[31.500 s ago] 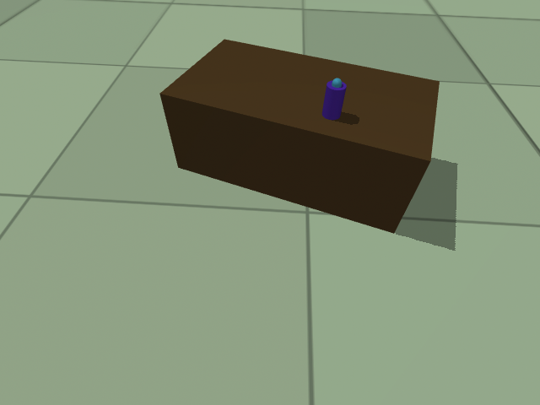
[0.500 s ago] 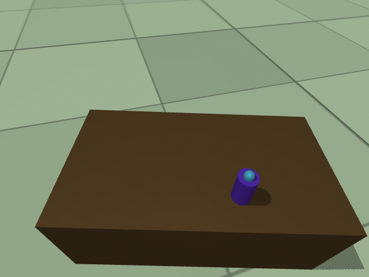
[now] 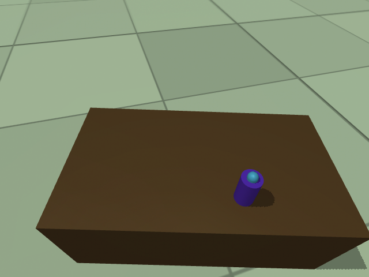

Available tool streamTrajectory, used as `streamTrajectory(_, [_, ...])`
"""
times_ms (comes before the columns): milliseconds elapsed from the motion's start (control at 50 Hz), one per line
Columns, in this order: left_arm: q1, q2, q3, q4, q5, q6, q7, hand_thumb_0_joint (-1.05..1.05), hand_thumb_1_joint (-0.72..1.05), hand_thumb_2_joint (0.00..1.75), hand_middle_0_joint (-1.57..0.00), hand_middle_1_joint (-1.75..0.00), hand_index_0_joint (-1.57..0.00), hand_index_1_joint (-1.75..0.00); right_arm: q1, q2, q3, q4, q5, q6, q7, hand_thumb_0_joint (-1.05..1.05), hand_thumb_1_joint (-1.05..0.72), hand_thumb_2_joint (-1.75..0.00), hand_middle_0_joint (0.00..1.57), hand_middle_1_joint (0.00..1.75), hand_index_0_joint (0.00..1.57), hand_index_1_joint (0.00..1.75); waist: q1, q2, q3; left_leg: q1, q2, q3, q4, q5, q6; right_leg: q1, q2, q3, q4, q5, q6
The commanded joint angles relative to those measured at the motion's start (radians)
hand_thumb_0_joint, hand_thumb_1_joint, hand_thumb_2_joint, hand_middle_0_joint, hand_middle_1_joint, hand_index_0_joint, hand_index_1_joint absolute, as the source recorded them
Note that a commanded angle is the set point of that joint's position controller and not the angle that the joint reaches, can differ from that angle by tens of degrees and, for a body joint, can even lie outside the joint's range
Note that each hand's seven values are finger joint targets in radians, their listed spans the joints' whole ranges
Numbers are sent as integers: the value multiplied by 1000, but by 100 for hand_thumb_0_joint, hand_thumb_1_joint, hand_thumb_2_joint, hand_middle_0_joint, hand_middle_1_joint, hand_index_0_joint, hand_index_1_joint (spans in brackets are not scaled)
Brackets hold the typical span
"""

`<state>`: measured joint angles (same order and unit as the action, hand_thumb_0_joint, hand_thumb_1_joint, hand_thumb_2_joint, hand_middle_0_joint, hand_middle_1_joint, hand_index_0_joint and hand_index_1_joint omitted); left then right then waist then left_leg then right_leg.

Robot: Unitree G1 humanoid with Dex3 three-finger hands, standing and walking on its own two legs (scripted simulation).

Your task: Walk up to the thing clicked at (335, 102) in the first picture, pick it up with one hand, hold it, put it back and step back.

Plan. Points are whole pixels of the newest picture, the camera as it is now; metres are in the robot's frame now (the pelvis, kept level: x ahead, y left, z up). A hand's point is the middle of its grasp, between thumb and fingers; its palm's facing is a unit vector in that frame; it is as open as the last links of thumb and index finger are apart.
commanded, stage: stand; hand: right
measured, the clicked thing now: (248, 186) +0.48 -0.23 -0.25
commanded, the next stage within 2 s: step back in 0.62 s
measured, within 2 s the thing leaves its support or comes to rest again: neither
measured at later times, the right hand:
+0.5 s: hand out of the picture +0.08 -0.25 -0.16, palm faces -0.02 +0.94 -0.35, open 7.4 cm
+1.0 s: hand out of the picture +0.07 -0.29 -0.18, palm faces -0.02 +0.94 -0.35, open 7.4 cm
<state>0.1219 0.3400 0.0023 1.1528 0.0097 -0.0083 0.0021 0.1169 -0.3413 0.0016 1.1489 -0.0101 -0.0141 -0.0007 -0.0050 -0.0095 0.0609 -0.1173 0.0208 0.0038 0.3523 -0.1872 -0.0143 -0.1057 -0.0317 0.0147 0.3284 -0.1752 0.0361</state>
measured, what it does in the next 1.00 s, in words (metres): lifts its left foot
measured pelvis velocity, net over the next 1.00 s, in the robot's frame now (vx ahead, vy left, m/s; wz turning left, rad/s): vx -0.05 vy -0.02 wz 0.01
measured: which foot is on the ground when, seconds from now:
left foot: down 0.00-0.86, up 0.88-1.00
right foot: down 0.00-1.00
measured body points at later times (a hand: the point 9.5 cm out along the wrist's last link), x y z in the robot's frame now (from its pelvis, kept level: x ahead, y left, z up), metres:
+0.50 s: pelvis +0.01 +0.00 +0.00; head +0.02 +0.01 +0.45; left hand +0.08 +0.30 -0.14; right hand +0.08 -0.30 -0.13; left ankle +0.00 +0.13 -0.75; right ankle +0.00 -0.14 -0.75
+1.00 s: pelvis -0.05 -0.02 -0.02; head +0.03 -0.04 +0.42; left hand +0.03 +0.29 -0.13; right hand +0.07 -0.34 -0.15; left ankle -0.07 +0.12 -0.67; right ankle -0.02 -0.13 -0.75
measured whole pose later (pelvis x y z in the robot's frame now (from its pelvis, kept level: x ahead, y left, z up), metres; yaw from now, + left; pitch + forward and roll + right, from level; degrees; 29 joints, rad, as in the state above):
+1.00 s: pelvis -0.05 -0.02 -0.02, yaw +0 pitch -1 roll +1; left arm 0.12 0.34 0.05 0.94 0.03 0.03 0.01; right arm 0.05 -0.41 -0.06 0.93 0.02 0.06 -0.01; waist 0.01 0.03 0.20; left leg -0.48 -0.11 -0.13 1.15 -0.49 0.01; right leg -0.31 -0.02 0.01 0.59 -0.27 -0.02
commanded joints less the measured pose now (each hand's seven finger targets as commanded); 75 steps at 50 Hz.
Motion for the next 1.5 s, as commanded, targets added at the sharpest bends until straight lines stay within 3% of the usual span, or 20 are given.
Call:
streamTrajectory(0, [-20, 203, 34, -47, 2, -14, 9, 0, 90, 90, -20, -30, -20, -30, -30, -222, -40, -55, -2, -14, -16, 0, -90, -90, 20, 30, 20, 30, 5, 28, -62, -5, 107, -81, -68, 100, 31, 6, -94, 60, -49, 92, -39])
streamTrajectory(580, [-23, 211, 39, -65, 3, -16, 9, 0, 90, 90, -20, -30, -20, -30, -38, -223, -44, -65, 0, -15, -12, 0, -90, -90, 20, 30, 20, 30, 5, 23, -67, 11, 107, -82, -66, 138, 31, 23, -102, 51, -55, 133, -46])
streamTrajectory(640, [-25, 247, 80, -130, -22, 2, 17, 0, 90, 90, -20, -30, -20, -30, -36, -280, -81, -114, 17, 17, -2, 0, -90, -90, 20, 30, 20, 30, -7, 69, -38, -58, 140, -121, 29, 401, 116, -57, -35, 10, 166, 231, -55])
streamTrajectory(720, [30, 211, 85, -169, -9, 30, 15, 0, 90, 90, -20, -30, -20, -30, -79, -312, -112, -193, 10, 33, -5, 0, -90, -90, 20, 30, 20, 30, 7, 195, -125, -112, 249, -196, 32, 376, 237, -83, 40, -23, 407, -171, -66])
streamTrajectory(760, [88, 209, 92, -173, -3, 36, 11, 0, 90, 90, -20, -30, -20, -30, -117, -305, -114, -233, 4, 45, -6, 0, -90, -90, 20, 30, 20, 30, 40, 216, -116, -186, 255, -187, 93, 330, 245, -66, 32, -9, 425, -223, -78])
streamTrajectory(800, [112, 221, 98, -181, 4, 26, 13, 0, 90, 90, -20, -30, -20, -30, -130, -255, -105, -257, 10, 60, -5, 0, -90, -90, 20, 30, 20, 30, 57, 83, -111, -152, 116, -104, 295, 236, 147, -91, -42, 61, 153, 79, -98])
streamTrajectory(820, [88, 286, 114, -202, 15, 12, 15, 0, 90, 90, -20, -30, -20, -30, -121, -203, -91, -274, 28, 65, -5, 0, -90, -90, 20, 30, 20, 30, 46, -99, -79, -231, -45, -58, 471, 56, 75, -85, -176, 241, 44, 315, -128])
streamTrajectory(840, [47, 346, 127, -235, 18, 8, 16, 0, 90, 90, -20, -30, -20, -30, -105, -168, -81, -288, 23, 72, -13, 0, -90, -90, 20, 30, 20, 30, 38, -197, -41, -334, -156, -91, 629, -391, 49, -91, -305, 368, 20, 513, -246])
streamTrajectory(860, [13, 380, 132, -267, 28, 4, 22, 0, 90, 90, -20, -30, -20, -30, -51, -189, -89, -275, 11, 79, -23, 0, -90, -90, 20, 30, 20, 30, 34, -214, -69, -345, -128, -160, 781, -477, 54, -137, -397, 461, 27, 541, -336])
streamTrajectory(880, [-41, 354, 132, -297, 20, 4, 26, 0, 90, 90, -20, -30, -20, -30, -17, -227, -98, -266, 15, 81, -23, 0, -90, -90, 20, 30, 20, 30, 4, -158, -80, -318, -114, -201, 890, -423, 48, -184, -369, 398, 37, 493, -338])
streamTrajectory(920, [-109, 284, 116, -323, 26, 6, 30, 0, 90, 90, -20, -30, -20, -30, 41, -250, -109, -248, 36, 75, -18, 0, -90, -90, 20, 30, 20, 30, -35, -108, -114, -341, -127, -171, 903, -316, 26, -102, -225, 211, 109, 468, -266])
streamTrajectory(1020, [17, 259, 122, -343, 27, 17, 46, 0, 90, 90, -20, -30, -20, -30, 0, -231, -85, -297, 9, 63, -22, 0, -90, -90, 20, 30, 20, 30, 63, -151, -139, -410, -70, -129, 632, -320, 6, 115, -244, 193, 189, 492, -267])
streamTrajectory(1080, [23, 276, 128, -363, 14, 29, 42, 0, 90, 90, -20, -30, -20, -30, 36, -229, -87, -295, -6, 50, -21, 0, -90, -90, 20, 30, 20, 30, 46, -200, -153, -307, -42, -60, 370, -298, 23, 103, -245, 199, 240, 507, -247])
streamTrajectory(1140, [-14, 279, 119, -392, 1, 44, 28, 0, 90, 90, -20, -30, -20, -30, 115, -237, -106, -264, -22, 36, -14, 0, -90, -90, 20, 30, 20, 30, -9, -131, -134, -84, -39, -12, 93, 40, 47, -100, -173, 136, 317, 325, -164])
streamTrajectory(1160, [8, 238, 110, -405, -3, 46, 26, 0, 90, 90, -20, -30, -20, -30, 97, -300, -125, -283, -39, 32, -13, 0, -90, -90, 20, 30, 20, 30, 1, 34, -147, -25, 124, -239, 80, 222, 103, -224, -68, 91, 412, 98, -105])
streamTrajectory(1180, [-18, 206, 106, -416, -10, 46, 31, 0, 90, 90, -20, -30, -20, -30, 49, -389, -137, -303, -30, 33, -3, 0, -90, -90, 20, 30, 20, 30, -8, 259, -125, -41, 307, -444, 7, 354, 235, -348, 131, 0, 588, -391, -62])
streamTrajectory(1200, [-77, 231, 122, -407, 10, 49, 44, 0, 90, 90, -20, -30, -20, -30, 67, -422, -148, -307, -30, 30, -2, 0, -90, -90, 20, 30, 20, 30, -65, 258, -114, -142, 381, -540, -20, 367, 335, -317, 147, 137, 792, -543, -51])
streamTrajectory(1260, [23, 222, 123, -357, -13, 47, 41, 0, 90, 90, -20, -30, -20, -30, -55, -294, -111, -329, -29, 28, -22, 0, -90, -90, 20, 30, 20, 30, 32, 141, -73, -75, 234, -260, 73, 411, 251, -417, 141, 177, 938, -372, -58])
streamTrajectory(1400, [34, 204, 119, -381, 3, 28, 23, 0, 90, 90, -20, -30, -20, -30, 41, -283, -116, -356, -20, 32, -27, 0, -90, -90, 20, 30, 20, 30, -26, 175, -106, 75, 243, -223, 158, 480, 283, -347, 81, 76, 591, -364, -3])
streamTrajectory(1480, [156, 182, 122, -320, 16, 9, 22, 0, 90, 90, -20, -30, -20, -30, -19, -290, -112, -376, -1, 54, -21, 0, -90, -90, 20, 30, 20, 30, 24, 172, -161, -28, 190, -160, 279, 333, 197, -89, 69, -34, 77, -44, -34])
